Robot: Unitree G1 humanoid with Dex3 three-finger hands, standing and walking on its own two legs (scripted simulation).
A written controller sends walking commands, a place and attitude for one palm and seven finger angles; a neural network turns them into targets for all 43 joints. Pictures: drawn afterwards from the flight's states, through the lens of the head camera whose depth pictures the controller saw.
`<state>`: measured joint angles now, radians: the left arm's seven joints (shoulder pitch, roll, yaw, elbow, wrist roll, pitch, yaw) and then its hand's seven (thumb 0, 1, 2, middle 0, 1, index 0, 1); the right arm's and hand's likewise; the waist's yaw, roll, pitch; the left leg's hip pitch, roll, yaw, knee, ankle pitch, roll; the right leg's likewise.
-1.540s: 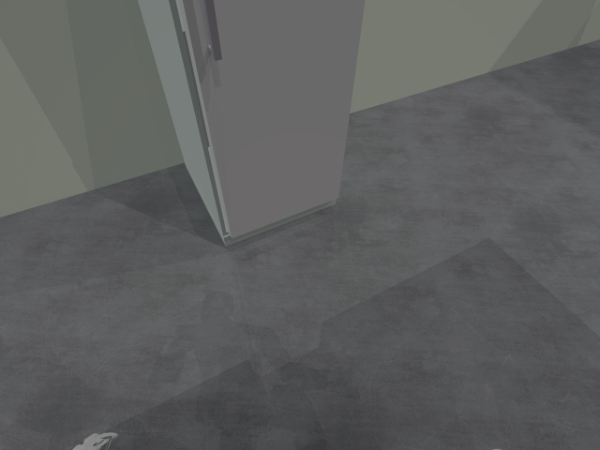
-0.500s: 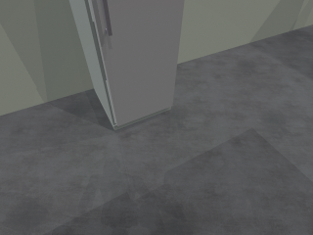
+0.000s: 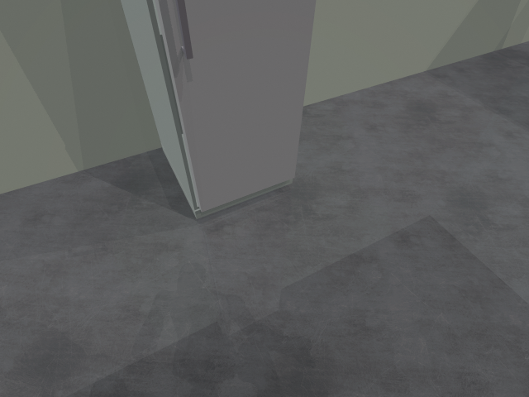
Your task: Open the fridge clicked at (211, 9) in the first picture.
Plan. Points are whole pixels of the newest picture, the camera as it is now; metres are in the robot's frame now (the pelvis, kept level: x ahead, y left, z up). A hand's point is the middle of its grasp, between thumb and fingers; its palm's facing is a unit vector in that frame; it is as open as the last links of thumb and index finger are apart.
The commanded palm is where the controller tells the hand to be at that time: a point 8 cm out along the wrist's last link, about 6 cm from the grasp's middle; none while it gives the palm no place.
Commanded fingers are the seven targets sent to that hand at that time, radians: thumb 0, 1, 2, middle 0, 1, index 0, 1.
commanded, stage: walk to a spot facing it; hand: left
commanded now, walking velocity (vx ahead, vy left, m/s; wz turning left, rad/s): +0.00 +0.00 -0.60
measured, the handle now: (179, 7) +0.98 +0.30 +0.18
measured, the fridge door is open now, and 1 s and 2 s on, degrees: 0 0 0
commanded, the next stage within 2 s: turn to face it in 1.80 s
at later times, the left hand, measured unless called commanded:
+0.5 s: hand out of the picture +0.06 +0.16 -0.18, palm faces -0.12 -0.97 -0.21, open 7.4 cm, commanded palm none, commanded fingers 0.00 0.90 0.90 -0.20 -0.30 -0.20 -0.30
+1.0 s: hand (200, 275) +0.39 +0.17 -0.17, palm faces -0.44 -0.87 -0.23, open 7.4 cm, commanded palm none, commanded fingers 0.00 0.90 0.90 -0.20 -0.30 -0.20 -0.30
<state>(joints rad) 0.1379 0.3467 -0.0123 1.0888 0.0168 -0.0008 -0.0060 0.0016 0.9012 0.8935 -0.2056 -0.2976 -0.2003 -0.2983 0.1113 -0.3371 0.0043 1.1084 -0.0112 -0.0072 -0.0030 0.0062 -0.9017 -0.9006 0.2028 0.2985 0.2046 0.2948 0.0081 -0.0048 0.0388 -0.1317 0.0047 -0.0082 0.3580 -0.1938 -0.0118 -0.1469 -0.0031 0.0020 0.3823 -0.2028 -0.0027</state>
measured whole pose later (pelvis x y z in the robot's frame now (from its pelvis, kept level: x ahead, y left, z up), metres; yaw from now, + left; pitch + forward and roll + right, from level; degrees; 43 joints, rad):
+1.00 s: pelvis +0.23 +0.00 +0.00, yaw -31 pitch +1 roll +0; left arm 0.24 0.28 0.12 0.94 0.04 0.02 -0.05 0.00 0.91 0.89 -0.20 -0.30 -0.19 -0.30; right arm 0.26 -0.16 -0.04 0.96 -0.02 -0.07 -0.03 0.00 -0.92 -0.90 0.20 0.30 0.21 0.29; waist 0.03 -0.05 0.03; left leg -0.18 0.09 0.23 0.44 -0.26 0.01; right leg -0.59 -0.07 -0.06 1.19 -0.26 0.01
